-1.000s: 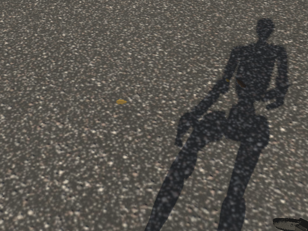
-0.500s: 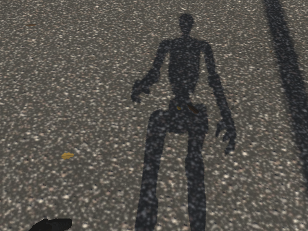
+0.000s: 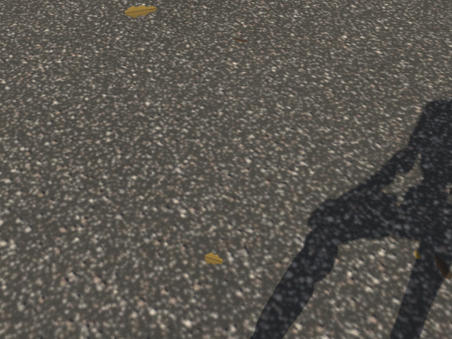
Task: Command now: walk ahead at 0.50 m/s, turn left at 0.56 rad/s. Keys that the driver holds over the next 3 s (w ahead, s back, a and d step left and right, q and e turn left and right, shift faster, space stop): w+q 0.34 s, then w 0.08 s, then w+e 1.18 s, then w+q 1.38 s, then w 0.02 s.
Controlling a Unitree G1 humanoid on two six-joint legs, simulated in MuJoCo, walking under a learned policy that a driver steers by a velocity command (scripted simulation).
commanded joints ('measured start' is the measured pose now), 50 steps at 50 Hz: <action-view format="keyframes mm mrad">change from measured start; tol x32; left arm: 1 -48 190 43 -56 -16 2 5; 26 -400 96 -24 -255 0 -38 -48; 32 66 269 38 -152 -1 -29 -58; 50 74 162 13 -148 -25 39 12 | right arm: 1 -90 -53 -9 -107 -1 -8 16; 5 332 -230 -101 -17 5 8 -10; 32 377 -54 -3 -32 -29 -43 -58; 50 -159 -71 -2 -150 -14 -96 -25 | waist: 1 -34 -108 58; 7 -203 137 -408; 27 -169 60 25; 32 -42 -367 -337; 50 -2 -135 -11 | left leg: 1 34 -26 49 -62 -85 41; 4 425 -158 136 -140 -140 119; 7 1103 237 -822 -401 -388 390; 15 452 58 -310 -490 74 277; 24 542 62 -255 -441 -57 194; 30 659 36 -154 -90 481 109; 33 -70 -143 -135 585 -521 -9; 50 195 -126 -71 -213 44 -80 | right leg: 1 -1 -289 60 -12 513 -141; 4 -39 -242 -15 386 922 -88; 5 -279 -204 -22 690 679 -39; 6 -735 -1 58 1050 -239 24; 7 -832 17 290 1160 -293 7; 21 -565 -32 250 369 447 30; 28 -605 -11 215 260 229 -86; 30 -280 5 215 248 292 -156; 32 289 -320 912 136 129 -390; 50 -198 -104 590 65 274 -225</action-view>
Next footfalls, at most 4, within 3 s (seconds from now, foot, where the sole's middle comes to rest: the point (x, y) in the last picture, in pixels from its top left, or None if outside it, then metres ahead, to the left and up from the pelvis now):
0.10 left None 0.22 0.13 -0.77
0.60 right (257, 318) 0.54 -0.01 -0.77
1.10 left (190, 239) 0.78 0.22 -0.77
1.60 right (287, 191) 1.01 -0.10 -0.77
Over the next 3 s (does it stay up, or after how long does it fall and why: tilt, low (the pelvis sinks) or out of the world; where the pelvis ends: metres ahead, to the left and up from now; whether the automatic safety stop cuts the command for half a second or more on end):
stays up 1.65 -0.07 0.00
